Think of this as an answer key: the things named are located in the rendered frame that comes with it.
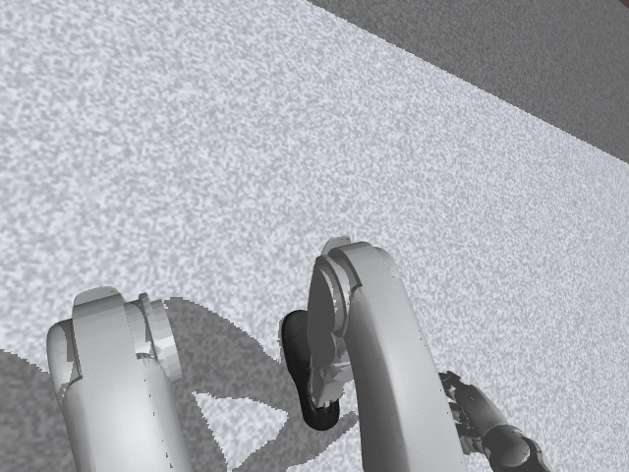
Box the right robot arm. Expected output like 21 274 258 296
482 425 553 472

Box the right robot hand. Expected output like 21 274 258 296
438 371 509 455

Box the right robot foot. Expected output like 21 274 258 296
281 310 340 431

